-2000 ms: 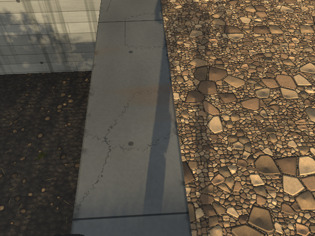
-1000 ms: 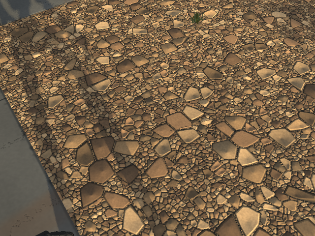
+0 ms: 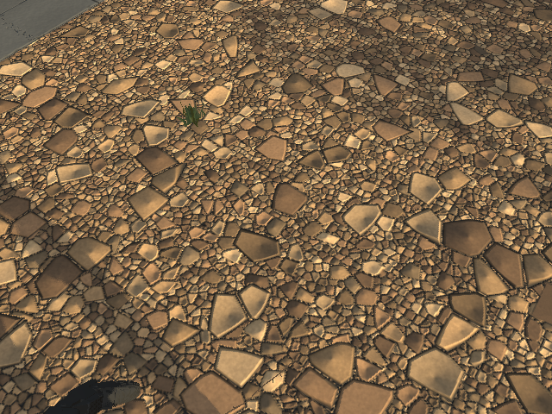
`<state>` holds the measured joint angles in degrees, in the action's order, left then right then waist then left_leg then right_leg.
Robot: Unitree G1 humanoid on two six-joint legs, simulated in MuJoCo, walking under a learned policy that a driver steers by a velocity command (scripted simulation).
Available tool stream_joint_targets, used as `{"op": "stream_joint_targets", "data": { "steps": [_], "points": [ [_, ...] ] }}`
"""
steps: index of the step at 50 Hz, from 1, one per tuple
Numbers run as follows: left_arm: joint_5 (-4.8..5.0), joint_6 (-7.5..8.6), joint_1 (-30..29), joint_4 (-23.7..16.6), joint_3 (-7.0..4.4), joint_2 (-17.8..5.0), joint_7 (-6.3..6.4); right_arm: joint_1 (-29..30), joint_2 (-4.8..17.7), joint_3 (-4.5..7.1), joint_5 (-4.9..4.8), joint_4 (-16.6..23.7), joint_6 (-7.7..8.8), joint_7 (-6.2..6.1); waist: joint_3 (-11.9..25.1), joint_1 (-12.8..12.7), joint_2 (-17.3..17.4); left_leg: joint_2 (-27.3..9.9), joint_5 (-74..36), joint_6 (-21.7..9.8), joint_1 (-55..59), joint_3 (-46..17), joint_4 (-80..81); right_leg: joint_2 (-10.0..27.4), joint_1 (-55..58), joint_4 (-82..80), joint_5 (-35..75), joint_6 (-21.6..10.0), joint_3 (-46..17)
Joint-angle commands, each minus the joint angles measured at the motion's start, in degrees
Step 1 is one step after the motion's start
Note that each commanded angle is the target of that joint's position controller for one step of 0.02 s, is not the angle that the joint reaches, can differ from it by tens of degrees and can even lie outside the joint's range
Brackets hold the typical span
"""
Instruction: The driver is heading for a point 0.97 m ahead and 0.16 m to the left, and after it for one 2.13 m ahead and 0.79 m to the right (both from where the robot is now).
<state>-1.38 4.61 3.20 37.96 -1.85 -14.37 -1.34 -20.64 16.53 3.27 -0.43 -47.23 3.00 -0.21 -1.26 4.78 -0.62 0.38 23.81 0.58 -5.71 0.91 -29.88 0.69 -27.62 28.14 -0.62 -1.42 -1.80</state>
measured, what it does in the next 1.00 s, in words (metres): walks ahead: left foot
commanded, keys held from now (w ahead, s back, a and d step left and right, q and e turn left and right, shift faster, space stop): no key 0.86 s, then w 0.14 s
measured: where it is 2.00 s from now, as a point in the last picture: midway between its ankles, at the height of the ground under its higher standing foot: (271, 337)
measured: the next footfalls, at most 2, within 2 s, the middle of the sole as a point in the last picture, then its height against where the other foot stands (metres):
left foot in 0.26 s outside the picture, level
left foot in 1.56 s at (221, 385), level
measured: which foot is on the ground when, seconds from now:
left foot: down 0.00-0.00, up 0.02-0.24, down 0.26-1.00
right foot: down 0.00-1.00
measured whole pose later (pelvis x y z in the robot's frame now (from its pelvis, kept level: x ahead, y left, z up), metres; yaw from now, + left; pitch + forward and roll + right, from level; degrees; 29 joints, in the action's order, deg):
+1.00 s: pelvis +0.12 +0.01 +0.01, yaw +0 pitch -2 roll +0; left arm 0.7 -0.4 9.5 62.8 -3.1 -13.4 1.6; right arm -16.3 13.5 1.4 -0.8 -57.6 0.6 -2.1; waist -0.2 0.4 0.3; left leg -1.1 21.8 -0.4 -8.2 0.3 -31.0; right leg -0.2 -14.8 35.3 -22.2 -1.5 -0.8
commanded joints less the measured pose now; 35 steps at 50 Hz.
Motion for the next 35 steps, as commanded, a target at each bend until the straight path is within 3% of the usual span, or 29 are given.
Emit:
{"op": "stream_joint_targets", "data": {
  "steps": [1,2,3,4,5,6,8,10,12,13,14,15,16,17,21,28,35],
  "points": [
    [-0.47,-0.79,15.1,0.0,-2.55,-8.7,1.04,-8.0,1.6,-1.2,1.05,2.7,0.91,0.13,25.7,-6.3,-14.7,-0.2,15.7,2.7,-21.8,-4.8,-31.5,23.1,43.0,1.7,46.9,-18.7,-25.0],
    [0.69,-1.54,13.6,0.3,-1.94,-6.7,0.57,-5.5,6.0,0.02,-0.14,2.6,0.08,0.28,22.7,-7.0,-9.9,-2.2,16.5,3.1,-23.8,-6.8,-34.3,19.8,38.1,-0.7,34.4,-17.1,-23.0],
    [0.93,-1.86,9.9,0.3,-1.59,-5.8,0.4,-1.1,6.3,0.24,-0.61,3.4,-0.86,-0.07,16.7,-6.4,-6.6,-3.5,14.6,3.4,-26.3,-5.7,-34.3,17.2,32.5,-2.7,25.2,-14.6,-19.7],
    [0.76,-1.92,6.1,0.2,-1.2,-5.3,0.26,1.4,5.7,0.27,-0.18,3.6,-1.93,-0.65,11.8,-5.4,-4.5,-4.7,12.5,3.7,-25.9,-5.2,-31.3,15.3,25.2,-5.0,19.2,-13.0,-17.0],
    [0.53,-2.16,2.8,0.2,-1.29,-5.6,0.34,1.9,5.6,0.35,0.37,3.7,-3.21,-1.13,9.6,-3.7,-5.1,-5.7,9.4,4.0,-21.9,-5.3,-27.4,14.0,18.1,-7.6,12.9,-11.8,-15.0],
    [-0.07,-2.51,0.4,0.3,-1.7,-6.7,0.37,0.9,4.4,0.13,0.48,3.1,-4.16,-1.47,8.1,-2.3,-6.7,-5.1,6.6,4.4,-16.9,-3.9,-23.7,12.1,11.7,-9.7,8.7,-11.1,-12.4],
    [-0.53,-2.75,-1.2,0.9,-1.76,-6.1,0.57,-0.6,2.7,-0.33,0.88,1.8,-4.78,-1.87,8.1,-1.6,-7.8,-4.1,1.5,4.3,-10.2,-2.3,-17.2,9.9,7.2,-11.0,4.1,-10.9,-8.8],
    [-0.15,-2.88,-1.3,2.0,-1.58,-5.4,0.89,0.0,2.3,-0.43,0.97,1.1,-4.78,-1.88,8.6,-1.7,-7.0,-3.7,-6.4,3.5,-6.0,-1.7,-10.3,9.4,6.4,-11.2,-3.0,-10.4,-7.8],
    [0.43,-3.15,-1.0,3.3,-1.14,-4.3,1.08,1.0,1.9,-0.57,1.78,0.8,-4.66,-1.64,7.5,-1.3,-5.9,-2.7,-13.7,2.0,-0.8,-0.6,-2.4,7.5,4.1,-10.8,-16.6,-7.7,-6.9],
    [0.42,-3.18,0.7,4.6,-0.68,-3.0,1.08,2.4,2.6,-0.61,2.65,1.5,-4.6,-1.58,5.7,-1.6,-4.6,-3.9,-15.6,0.9,0.2,-2.2,0.8,5.9,2.6,-10.7,-24.0,-4.7,-6.6],
    [0.15,-3.33,2.2,5.7,-0.57,-2.8,1.18,4.1,4.7,-0.46,2.81,2.9,-4.5,-1.73,2.5,-2.9,-2.1,-7.1,-14.1,-0.8,-1.7,-5.8,4.9,3.8,1.9,-8.8,-28.5,-2.1,-5.8],
    [0.4,-3.45,4.6,5.9,-0.92,-3.0,1.35,6.6,8.5,0.52,1.88,2.7,-4.42,-1.96,-0.2,-6.0,5.9,-7.5,-3.3,-2.7,-9.6,-5.7,5.5,0.4,5.3,-7.8,-25.0,-0.1,-2.5],
    [0.17,-3.59,3.0,6.3,-1.05,-4.0,1.78,7.9,6.1,0.15,1.68,2.5,-3.93,-1.73,-1.4,-4.9,7.1,-6.2,4.3,-2.8,-15.8,-5.8,8.1,-0.3,11.0,-4.9,-20.0,0.9,-1.2],
    [0.44,-3.66,2.8,6.6,-1.36,-4.3,2.08,8.3,4.2,-0.46,1.97,2.1,-3.32,-1.67,-1.7,-5.2,7.6,-6.0,4.1,-1.8,-17.5,-5.7,9.1,-0.2,13.6,-3.4,-16.7,0.6,-1.1],
    [0.55,-3.82,4.6,9.5,-1.58,-3.8,2.42,6.9,3.3,-0.85,1.23,0.6,-1.5,-1.51,1.5,-4.7,4.5,-4.9,-9.5,0.0,-11.8,-4.0,5.9,0.6,15.6,-2.0,-6.4,-0.8,-1.4],
    [1.3,-4.22,4.7,14.0,-1.89,-4.1,2.57,6.2,3.4,-0.98,0.84,-1.8,-1.86,-1.62,3.4,-4.1,1.1,-4.0,-19.4,-0.5,-8.0,-2.8,4.2,0.9,18.6,-0.8,3.0,-0.5,-1.2],
    [1.49,-5.26,4.4,18.0,-2.07,-4.9,3.28,6.3,3.1,-1.13,0.74,-4.5,-2.1,-1.49,2.6,-4.5,0.7,-3.4,-21.7,-0.7,-7.0,-2.1,5.3,1.1,20.3,-1.3,4.4,-0.3,-1.2]
  ]
}}
Velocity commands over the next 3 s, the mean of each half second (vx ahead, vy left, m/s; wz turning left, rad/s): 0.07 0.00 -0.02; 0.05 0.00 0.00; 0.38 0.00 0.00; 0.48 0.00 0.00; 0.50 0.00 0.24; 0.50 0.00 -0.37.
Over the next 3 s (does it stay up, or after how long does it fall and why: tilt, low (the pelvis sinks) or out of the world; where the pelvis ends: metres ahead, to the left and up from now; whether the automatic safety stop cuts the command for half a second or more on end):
stays up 1.15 0.08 0.02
